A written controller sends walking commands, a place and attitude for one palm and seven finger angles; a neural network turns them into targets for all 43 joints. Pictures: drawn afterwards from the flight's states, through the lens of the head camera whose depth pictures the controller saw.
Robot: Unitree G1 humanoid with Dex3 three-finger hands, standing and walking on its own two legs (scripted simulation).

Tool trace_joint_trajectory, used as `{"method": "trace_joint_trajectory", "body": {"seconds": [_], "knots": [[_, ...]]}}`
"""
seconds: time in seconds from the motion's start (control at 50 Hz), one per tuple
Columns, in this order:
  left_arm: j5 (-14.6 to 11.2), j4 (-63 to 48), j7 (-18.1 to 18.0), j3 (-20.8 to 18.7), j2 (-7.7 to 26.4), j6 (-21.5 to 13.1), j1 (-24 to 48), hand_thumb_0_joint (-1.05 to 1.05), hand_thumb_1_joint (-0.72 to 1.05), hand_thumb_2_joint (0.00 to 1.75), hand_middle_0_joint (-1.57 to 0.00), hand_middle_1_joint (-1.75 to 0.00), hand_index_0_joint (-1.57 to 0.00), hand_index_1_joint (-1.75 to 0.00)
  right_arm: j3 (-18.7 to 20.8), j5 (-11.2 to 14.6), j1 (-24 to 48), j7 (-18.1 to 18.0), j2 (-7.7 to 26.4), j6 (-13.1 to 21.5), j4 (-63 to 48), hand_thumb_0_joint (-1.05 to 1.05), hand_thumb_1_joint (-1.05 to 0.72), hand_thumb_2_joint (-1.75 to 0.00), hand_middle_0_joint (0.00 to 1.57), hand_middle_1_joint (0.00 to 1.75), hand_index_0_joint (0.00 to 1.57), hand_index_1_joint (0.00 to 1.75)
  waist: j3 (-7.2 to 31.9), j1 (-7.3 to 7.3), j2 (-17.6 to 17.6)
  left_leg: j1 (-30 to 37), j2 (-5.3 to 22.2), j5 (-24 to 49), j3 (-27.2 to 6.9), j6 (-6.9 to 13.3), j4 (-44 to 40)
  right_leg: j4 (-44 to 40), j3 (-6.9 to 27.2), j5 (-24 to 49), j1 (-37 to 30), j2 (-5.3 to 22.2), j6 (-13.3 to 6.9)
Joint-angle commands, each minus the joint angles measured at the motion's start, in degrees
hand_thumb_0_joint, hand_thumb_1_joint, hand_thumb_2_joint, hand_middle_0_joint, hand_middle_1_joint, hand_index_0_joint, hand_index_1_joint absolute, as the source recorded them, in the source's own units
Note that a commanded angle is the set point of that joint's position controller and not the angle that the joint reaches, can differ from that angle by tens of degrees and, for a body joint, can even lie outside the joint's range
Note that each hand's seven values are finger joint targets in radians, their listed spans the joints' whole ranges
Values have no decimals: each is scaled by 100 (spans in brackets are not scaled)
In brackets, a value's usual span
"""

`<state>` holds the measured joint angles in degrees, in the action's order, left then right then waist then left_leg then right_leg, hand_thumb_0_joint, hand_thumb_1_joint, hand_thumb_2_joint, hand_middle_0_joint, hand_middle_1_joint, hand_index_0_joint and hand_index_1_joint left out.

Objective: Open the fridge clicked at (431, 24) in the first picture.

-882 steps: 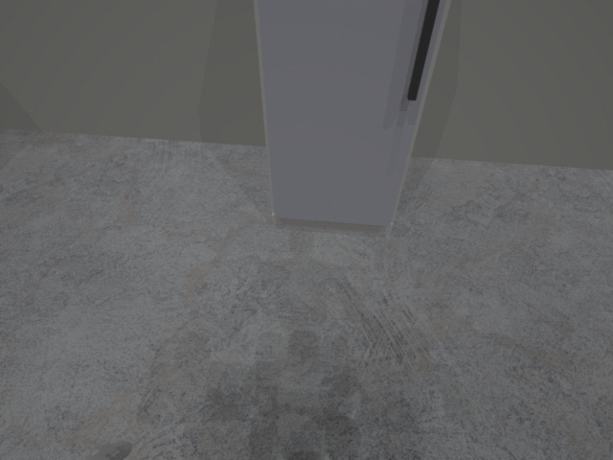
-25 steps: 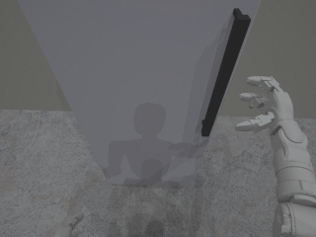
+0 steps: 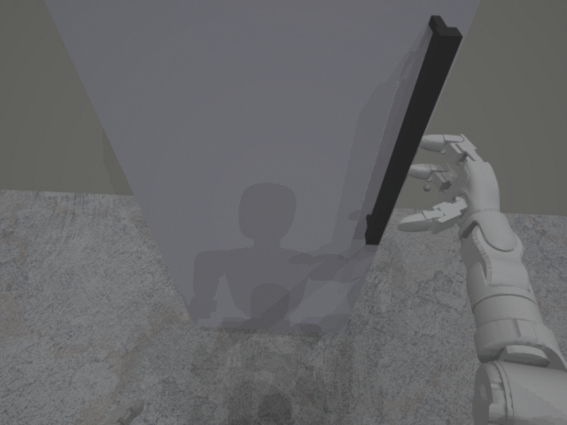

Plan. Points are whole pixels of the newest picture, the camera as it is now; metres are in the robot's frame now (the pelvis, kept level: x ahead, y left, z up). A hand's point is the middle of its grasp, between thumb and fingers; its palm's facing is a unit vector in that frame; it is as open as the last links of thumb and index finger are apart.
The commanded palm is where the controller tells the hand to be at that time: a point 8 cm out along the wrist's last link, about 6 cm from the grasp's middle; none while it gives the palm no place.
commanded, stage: feel for the door with the fingertips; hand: right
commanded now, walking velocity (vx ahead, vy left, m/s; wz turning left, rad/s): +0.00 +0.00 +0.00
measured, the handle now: (396, 156) +0.49 -0.11 +0.13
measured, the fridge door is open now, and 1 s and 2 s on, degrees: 0 0 0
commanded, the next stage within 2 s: slide the fingers in behind the handle in 0.52 s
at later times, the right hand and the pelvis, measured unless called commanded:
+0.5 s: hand (428, 178) +0.44 -0.15 +0.13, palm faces -0.05 +1.00 +0.01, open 13.9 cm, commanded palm +0.43 -0.20 +0.13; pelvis +0.00 +0.01 +0.00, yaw +0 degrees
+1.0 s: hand (423, 181) +0.44 -0.15 +0.13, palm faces -0.06 +1.00 +0.00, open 13.8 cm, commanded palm +0.41 -0.19 +0.13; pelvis +0.00 +0.00 +0.00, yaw +0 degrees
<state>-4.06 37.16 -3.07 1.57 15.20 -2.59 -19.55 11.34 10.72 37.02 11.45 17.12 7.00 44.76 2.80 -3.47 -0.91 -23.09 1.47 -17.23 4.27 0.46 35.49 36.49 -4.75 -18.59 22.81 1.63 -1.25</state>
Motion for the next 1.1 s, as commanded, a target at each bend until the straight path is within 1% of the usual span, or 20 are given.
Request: {"method": "trace_joint_trajectory", "body": {"seconds": [0.0,0.04,0.08,0.14,0.2,0.24,0.3,0.34,0.46,0.5,0.54,0.58,0.62,0.72,0.8,0.84,0.9,0.96,1.06,1.08], "knots": [[54,-729,-22,-325,787,-254,75,0,90,90,-20,-30,-20,-30,437,52,2406,-220,1210,408,-1510,0,50,-30,30,120,30,120,1951,74,88,692,-109,1827,-248,124,-347,-453,475,1624,-963,-19,-37],[70,-764,-7,-321,785,-236,79,0,90,90,-20,-30,-20,-30,520,39,2144,-273,1275,432,-1600,0,50,-30,30,120,30,120,1921,140,247,894,-97,1966,-258,124,-350,-450,440,1687,-849,-25,-56],[36,-780,-6,-305,751,-224,166,0,90,90,-20,-30,-20,-30,337,20,2197,-273,1069,399,-1555,0,50,-30,30,120,30,120,1656,53,214,765,-111,1835,-288,94,-428,-492,373,1411,-756,-41,-61],[34,-740,-62,-303,790,-184,170,0,90,90,-20,-30,-20,-30,558,-9,2418,-297,1435,399,-1410,0,50,-30,30,120,30,120,1486,26,264,772,-88,1527,-354,84,-515,-509,344,1054,-586,-46,-91],[13,-691,-102,-259,773,-190,170,0,90,90,-20,-30,-20,-30,401,3,2918,-199,1362,426,-1216,0,50,-30,30,120,30,120,1446,-119,143,634,-85,1386,-404,64,-572,-509,339,858,-584,-76,-103],[26,-659,-112,-280,795,-205,93,0,90,90,-20,-30,-20,-30,427,22,3017,-136,1405,483,-1057,0,50,-30,30,120,30,120,1630,-132,230,690,-82,1411,-413,69,-543,-450,360,917,-609,-77,-119],[3,-611,-100,-272,780,-232,68,0,90,90,-20,-30,-20,-30,206,60,3165,30,1177,564,-908,0,50,-30,30,120,30,120,1792,-172,-103,612,-91,1630,-393,98,-478,-403,361,1102,-767,-101,-94],[12,-574,-88,-297,821,-225,-33,0,90,90,-20,-30,-20,-30,233,91,3047,90,1178,548,-601,0,50,-30,30,120,30,120,1763,-188,193,603,-102,1719,-373,88,-460,-346,375,1196,-681,-91,-110],[41,-568,-52,-312,884,-163,-161,0,90,90,-20,-30,-20,-30,542,47,3297,96,1560,591,-292,0,50,-30,30,120,30,120,1833,-175,255,582,-92,1672,-387,70,-374,-305,376,1129,-435,-103,-107],[34,-599,-25,-317,833,-169,-159,0,90,90,-20,-30,-20,-30,294,32,3473,116,1297,674,-516,0,50,-30,30,120,30,120,1925,-199,-66,498,-100,1766,-362,92,-329,-294,391,1277,-600,-104,-90],[43,-540,-28,-344,864,-142,-257,0,90,90,-20,-30,-20,-30,340,13,3501,61,1368,683,-399,0,50,-30,30,120,30,120,1889,-245,130,380,-123,1721,-324,87,-328,-249,425,1363,-643,-68,-104],[36,-499,-18,-334,851,-156,-231,0,90,90,-20,-30,-20,-30,139,4,3801,47,1138,676,-351,0,50,-30,30,120,30,120,1724,-330,-74,133,-135,1470,-323,80,-360,-277,443,1119,-653,-71,-85],[59,-440,-24,-353,888,-162,-310,0,90,90,-20,-30,-20,-30,373,-26,3804,-18,1402,700,-258,0,50,-30,30,120,30,120,1870,-291,-2,134,-137,1338,-316,84,-345,-283,484,1060,-658,-59,-79],[60,-503,18,-349,847,-197,-271,0,90,90,-20,-30,-20,-30,200,6,3442,2,1057,702,-299,0,50,-30,30,120,30,120,1876,-207,-118,62,-156,1342,-261,117,-293,-290,506,1182,-763,-39,-45],[49,-505,17,-335,867,-182,-276,0,90,90,-20,-30,-20,-30,174,-13,3469,-23,1094,684,-225,0,50,-30,30,120,30,120,1645,-253,143,27,-168,1181,-255,102,-324,-334,513,968,-575,-19,-61],[60,-538,17,-353,882,-184,-276,0,90,90,-20,-30,-20,-30,346,-29,3297,-58,1279,693,-313,0,50,-30,30,120,30,120,1779,-148,101,162,-147,1191,-251,130,-295,-324,513,1039,-588,-16,-65],[48,-622,50,-343,814,-218,-200,0,90,90,-20,-30,-20,-30,100,-6,3075,-50,889,656,-646,0,50,-30,30,120,30,120,1954,-118,-175,96,-170,1408,-224,140,-238,-312,533,1374,-902,2,-19],[39,-641,41,-343,844,-206,-164,0,90,90,-20,-30,-20,-30,249,51,2961,-136,993,585,-696,0,50,-30,30,120,30,120,1744,-108,260,194,-185,1364,-216,116,-293,-356,518,1222,-693,12,-41],[63,-683,46,-338,792,-248,-80,0,90,90,-20,-30,-20,-30,293,-74,3042,-405,1084,664,-1302,0,50,-30,30,120,30,120,1990,-23,-5,312,-174,1418,-227,135,-241,-377,554,1385,-930,9,-16],[59,-689,57,-335,751,-259,-34,0,90,90,-20,-30,-20,-30,124,-83,3028,-437,862,655,-1366,0,50,-30,30,120,30,120,1967,-52,-98,257,-180,1496,-221,132,-238,-374,542,1496,-1025,19,-9]]}}
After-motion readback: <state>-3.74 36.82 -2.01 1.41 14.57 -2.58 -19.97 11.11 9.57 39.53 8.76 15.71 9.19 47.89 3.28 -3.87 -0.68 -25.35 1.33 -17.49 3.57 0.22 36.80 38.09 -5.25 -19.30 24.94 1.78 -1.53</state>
